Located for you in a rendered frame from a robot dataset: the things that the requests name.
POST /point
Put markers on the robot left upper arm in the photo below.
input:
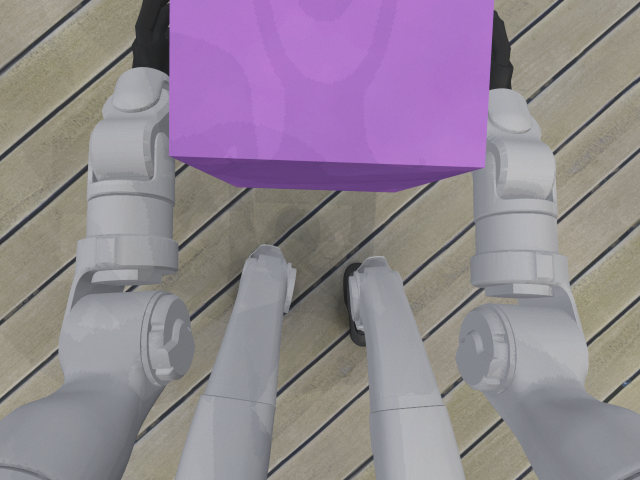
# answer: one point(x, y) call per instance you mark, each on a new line
point(118, 353)

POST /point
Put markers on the robot right foot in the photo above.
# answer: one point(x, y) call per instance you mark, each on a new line
point(357, 336)

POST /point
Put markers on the robot right upper arm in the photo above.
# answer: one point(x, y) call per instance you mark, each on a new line
point(531, 363)

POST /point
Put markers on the left robot hand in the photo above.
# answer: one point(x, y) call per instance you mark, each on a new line
point(151, 45)

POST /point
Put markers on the right robot forearm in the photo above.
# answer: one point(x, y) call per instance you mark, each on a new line
point(515, 212)

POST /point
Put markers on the carton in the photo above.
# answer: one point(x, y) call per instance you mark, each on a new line
point(342, 95)

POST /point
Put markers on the right robot hand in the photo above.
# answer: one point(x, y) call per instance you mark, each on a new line
point(501, 69)

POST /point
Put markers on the left robot forearm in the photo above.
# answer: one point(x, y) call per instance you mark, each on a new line
point(130, 192)

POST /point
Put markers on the robot left thigh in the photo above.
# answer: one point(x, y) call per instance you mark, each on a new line
point(230, 435)

